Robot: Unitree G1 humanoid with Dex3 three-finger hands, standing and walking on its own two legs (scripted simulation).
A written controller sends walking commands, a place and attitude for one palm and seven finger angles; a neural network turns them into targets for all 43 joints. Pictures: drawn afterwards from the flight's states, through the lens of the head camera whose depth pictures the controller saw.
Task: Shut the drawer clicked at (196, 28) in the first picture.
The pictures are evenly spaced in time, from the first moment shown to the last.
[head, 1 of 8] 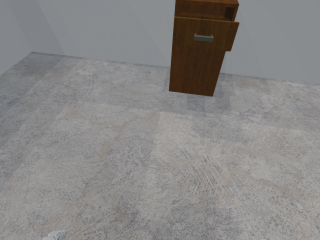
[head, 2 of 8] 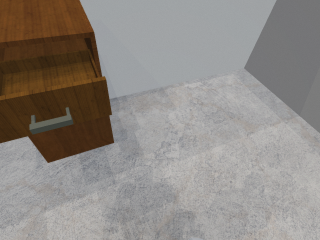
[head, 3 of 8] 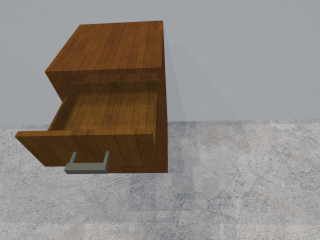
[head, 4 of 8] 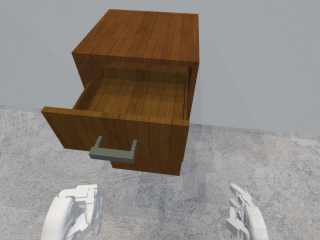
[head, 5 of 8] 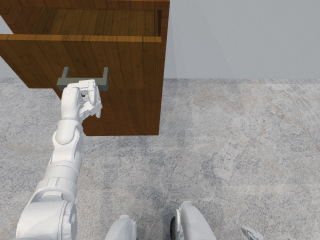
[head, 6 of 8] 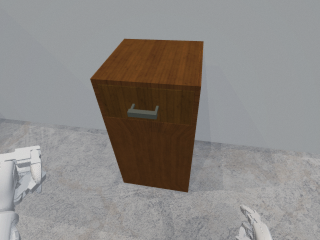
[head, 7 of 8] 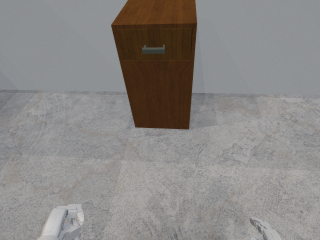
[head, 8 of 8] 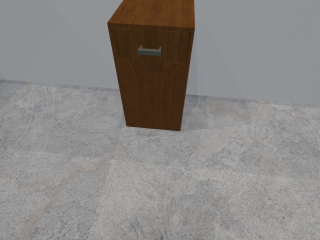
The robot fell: no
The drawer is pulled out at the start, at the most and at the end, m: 0.29 0.29 0.00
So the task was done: yes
